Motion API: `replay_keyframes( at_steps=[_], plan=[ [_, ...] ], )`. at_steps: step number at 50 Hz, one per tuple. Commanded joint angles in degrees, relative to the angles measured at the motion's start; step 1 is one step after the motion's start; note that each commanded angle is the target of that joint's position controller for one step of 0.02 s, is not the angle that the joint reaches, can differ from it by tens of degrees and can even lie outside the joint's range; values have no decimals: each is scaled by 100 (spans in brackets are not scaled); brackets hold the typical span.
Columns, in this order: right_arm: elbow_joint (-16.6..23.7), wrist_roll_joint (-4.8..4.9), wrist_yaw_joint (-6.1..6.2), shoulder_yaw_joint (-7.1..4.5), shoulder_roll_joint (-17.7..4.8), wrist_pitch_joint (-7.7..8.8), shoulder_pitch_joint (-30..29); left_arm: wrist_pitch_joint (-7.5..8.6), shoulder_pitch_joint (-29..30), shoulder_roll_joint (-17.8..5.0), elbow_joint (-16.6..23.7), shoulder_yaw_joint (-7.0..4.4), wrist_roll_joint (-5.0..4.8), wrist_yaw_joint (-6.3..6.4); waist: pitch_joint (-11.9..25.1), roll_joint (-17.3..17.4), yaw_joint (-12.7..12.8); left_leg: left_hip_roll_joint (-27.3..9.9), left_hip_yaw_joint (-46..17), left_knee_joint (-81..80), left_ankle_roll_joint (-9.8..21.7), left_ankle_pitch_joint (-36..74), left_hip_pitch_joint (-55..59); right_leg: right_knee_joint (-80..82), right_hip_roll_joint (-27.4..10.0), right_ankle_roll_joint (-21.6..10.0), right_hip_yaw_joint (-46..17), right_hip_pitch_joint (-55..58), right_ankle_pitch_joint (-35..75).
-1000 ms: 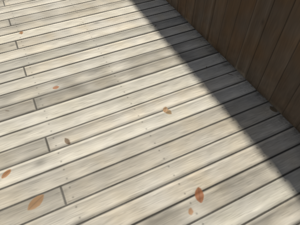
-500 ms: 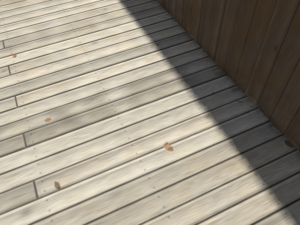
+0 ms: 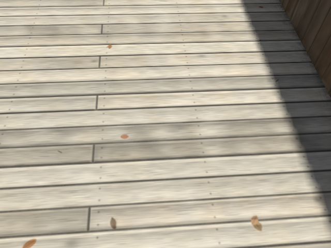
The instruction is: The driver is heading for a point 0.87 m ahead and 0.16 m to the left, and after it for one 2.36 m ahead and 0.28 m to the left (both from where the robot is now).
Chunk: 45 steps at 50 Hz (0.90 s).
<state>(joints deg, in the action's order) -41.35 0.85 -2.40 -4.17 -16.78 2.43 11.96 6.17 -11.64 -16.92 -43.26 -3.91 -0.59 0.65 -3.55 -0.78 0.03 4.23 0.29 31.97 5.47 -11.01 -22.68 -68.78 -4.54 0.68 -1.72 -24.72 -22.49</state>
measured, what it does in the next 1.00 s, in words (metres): walks ahead, turning left: right foot, then left foot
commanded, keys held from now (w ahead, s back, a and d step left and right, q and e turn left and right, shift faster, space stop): w+q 0.66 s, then w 0.34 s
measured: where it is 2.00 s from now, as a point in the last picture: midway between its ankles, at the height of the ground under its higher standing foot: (105, 151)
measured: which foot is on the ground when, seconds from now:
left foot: down 0.00-0.38, up 0.40-0.86, down 0.88-1.00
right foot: up 0.00-0.36, down 0.38-0.88, up 0.90-1.00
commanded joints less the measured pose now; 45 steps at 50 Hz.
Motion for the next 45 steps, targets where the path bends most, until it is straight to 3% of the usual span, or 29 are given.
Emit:
replay_keyframes(
  at_steps=[1, 3, 6, 9, 12, 15, 17, 18, 19, 20, 21, 22, 23, 24, 25, 27, 29, 33, 35, 37, 40, 42, 43, 44, 45],
  plan=[
    [492, -73, 81, -184, -709, 127, -9, 45, -73, -719, 461, -205, 110, 27, 780, 431, 91, -1457, -2266, -1782, 1101, 905, 1413, 394, -307, -10, -300, -1170, 540],
    [445, -38, 151, -209, -793, 160, 126, -44, 43, -561, 502, -168, 151, 29, 686, 324, 96, -1337, -1929, -1881, 1129, 1399, 1139, 863, -223, 131, -202, -1141, 865],
    [333, 6, 265, -230, -866, 142, 415, -58, 659, -393, 679, -95, 160, 18, 485, 362, -99, -1128, -1633, -1883, 950, 1455, 1087, 2013, -49, 288, -182, -1291, 1881],
    [252, 36, 317, -232, -871, 93, 635, -1, 1243, -287, 808, -33, 99, -70, 357, 544, -335, -967, -1558, -1812, 742, 949, 1005, 3182, 215, 298, -145, -959, 2675],
    [143, 70, 338, -242, -892, 45, 915, 78, 1657, -358, 937, -33, 31, -175, 260, 582, -489, -1093, -1883, -1585, 711, 716, 1198, 3748, 382, 229, -184, -748, 2766],
    [116, 68, 373, -246, -869, -21, 985, 156, 1611, -524, 962, -96, 12, -246, 289, 702, -406, -1242, -2353, -1121, 622, 763, 1646, 4115, 479, 73, -269, -502, 2231],
    [169, 64, 375, -246, -831, -55, 833, 204, 1064, -647, 842, -179, 5, -223, 443, 882, -83, -1170, -2489, -690, 480, 1221, 1676, 4357, 538, -127, -144, 257, 1922],
    [242, 46, 354, -185, -656, -46, 737, 231, 467, -816, 721, -267, 63, -183, 858, 806, 227, -873, -2292, -1, 301, 1563, 1460, 4439, 367, -333, -201, 1286, 2026],
    [389, -53, 331, -67, -360, -23, 696, 232, -438, -1130, 655, -350, 157, -128, 1698, 258, 610, -523, -1832, 1561, 77, 814, 694, 4252, -585, -712, -1089, 2858, 1796],
    [522, 111, 336, 40, -17, 27, 1567, 155, -938, -1516, 432, -443, 210, -151, 2415, -1734, 235, 280, -1136, 3424, -329, -2177, -1419, 4706, -1880, -1665, -3760, 4724, 697],
    [380, 172, 350, -44, -623, 38, 1547, 117, -862, -982, 492, -331, 49, -176, 2068, -1326, 343, -216, -1220, 4195, -409, -2216, -2174, 5024, -1997, -1604, -4324, 4542, -582],
    [434, 135, 342, -140, -951, 9, 889, 70, -616, -627, 548, -231, 36, -139, 1283, -724, 512, -423, -1098, 4366, -457, -1655, -2347, 5131, -1723, -1329, -3374, 3818, -550],
    [513, 68, 346, -148, -913, -18, 543, 20, -329, -547, 565, -180, 93, -124, 832, -319, 420, -618, -894, 4261, -494, -1234, -2178, 5224, -1472, -1168, -2613, 3073, 136],
    [597, 9, 322, -163, -835, -18, 329, -6, -159, -445, 514, -142, 117, -117, 494, -279, 317, -767, -869, 3998, -511, -973, -2059, 5359, -1255, -1122, -2089, 2502, 746],
    [621, 41, 281, -168, -725, -41, 358, 2, -78, -379, 483, -107, 153, -105, 395, -423, 175, -915, -845, 3823, -498, -816, -1799, 5505, -1083, -1048, -1640, 2133, 1105],
    [644, 100, 246, -130, -475, -107, 420, 47, -51, -376, 389, -117, 107, -108, 336, -566, 84, -1017, -689, 3563, -516, -722, -1642, 5764, -977, -1091, -1097, 1842, 1457],
    [755, 63, 237, -92, -357, -146, 222, 83, -86, -542, 272, -171, 83, -103, 243, -444, 70, -1090, -646, 3213, -578, -489, -1826, 5942, -1055, -1194, -733, 1787, 1877],
    [824, 55, 149, -45, -295, -107, -174, 38, -98, -744, 117, -224, 90, -76, 214, -295, 160, -1111, -500, 2140, -613, 614, -1874, 6002, -966, -1111, 119, 2022, 2571],
    [905, 36, 85, 22, -161, -43, -601, 0, -274, -797, 2, -219, 57, -74, 113, -210, 335, -1006, -317, 1393, -545, 1078, -1593, 6006, -866, -1036, 446, 1999, 2669],
    [1009, 41, 26, 67, -93, -3, -964, -45, -517, -892, -134, -229, 1, -88, -2, -177, 462, -886, -126, 862, -469, 1142, -1404, 6024, -921, -1022, 586, 2135, 2659],
    [1187, 48, -43, 48, -199, 24, -1283, -143, -752, -1059, -325, -266, -113, -107, -149, -249, 440, -746, 17, 341, -271, 618, -1357, 5846, -1178, -995, 602, 2668, 3144],
    [1180, -6, -51, -49, -406, 23, -1013, -211, -725, -1219, -399, -292, -162, -79, 121, -448, 134, -457, 256, 93, -52, 125, -687, 5201, -1223, -889, 748, 2926, 4882],
    [1010, -25, -34, -165, -594, 14, -354, -250, -658, -1245, -428, -277, -173, -54, 531, -464, -299, -251, 402, -199, 106, 315, 311, 4385, -1100, -757, 965, 2808, 5680],
    [731, -16, 31, -329, -901, -11, 546, -255, -700, -1100, -427, -202, -130, -18, 1051, -384, -724, -175, 324, -272, 258, 657, 1799, 3258, -865, -564, 1164, 2134, 5515],
    [580, -63, 147, -469, -1434, -60, 1410, -204, -787, -671, -212, -38, 55, -17, 1841, 499, -926, -1426, -1475, -97, 743, 755, 3838, 1228, -450, -263, 1285, 312, 3233]
  ],
)
Velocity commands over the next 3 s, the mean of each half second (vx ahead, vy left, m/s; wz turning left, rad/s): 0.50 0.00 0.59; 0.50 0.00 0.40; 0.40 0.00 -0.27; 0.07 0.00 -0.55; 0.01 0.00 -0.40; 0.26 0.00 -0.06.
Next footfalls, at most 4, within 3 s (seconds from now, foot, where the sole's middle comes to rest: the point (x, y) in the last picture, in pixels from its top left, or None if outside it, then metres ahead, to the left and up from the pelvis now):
0.38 right None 0.40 -0.11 -0.77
0.88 left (105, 214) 0.56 0.25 -0.77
1.40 right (128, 138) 0.94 0.18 -0.77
1.88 left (80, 141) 0.92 0.41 -0.77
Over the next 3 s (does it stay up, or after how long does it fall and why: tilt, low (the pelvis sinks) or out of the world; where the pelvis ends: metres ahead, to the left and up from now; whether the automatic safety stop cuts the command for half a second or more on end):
stays up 0.94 0.18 0.00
